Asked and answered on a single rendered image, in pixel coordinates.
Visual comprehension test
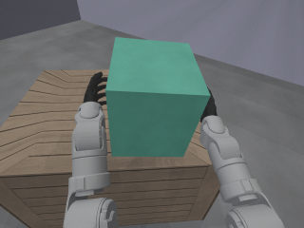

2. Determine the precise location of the robot left hand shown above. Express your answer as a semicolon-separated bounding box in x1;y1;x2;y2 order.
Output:
83;71;108;105

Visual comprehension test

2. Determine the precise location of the robot left forearm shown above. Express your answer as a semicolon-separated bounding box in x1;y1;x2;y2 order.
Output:
63;102;111;228

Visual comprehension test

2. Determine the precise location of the pedestal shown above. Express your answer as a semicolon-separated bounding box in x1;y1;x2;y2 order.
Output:
0;69;220;228

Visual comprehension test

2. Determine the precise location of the carton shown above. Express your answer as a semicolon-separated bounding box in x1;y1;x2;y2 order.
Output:
105;37;211;157

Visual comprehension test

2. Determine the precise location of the robot right hand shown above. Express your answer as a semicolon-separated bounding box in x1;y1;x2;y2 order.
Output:
200;87;218;123

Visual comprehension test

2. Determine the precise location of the robot left upper arm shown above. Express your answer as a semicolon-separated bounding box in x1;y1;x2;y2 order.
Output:
64;197;120;228

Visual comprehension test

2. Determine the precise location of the robot right forearm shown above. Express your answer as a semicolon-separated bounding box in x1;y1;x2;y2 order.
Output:
199;115;285;228

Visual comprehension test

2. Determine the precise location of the robot right upper arm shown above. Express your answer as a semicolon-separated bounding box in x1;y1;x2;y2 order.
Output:
225;203;284;228

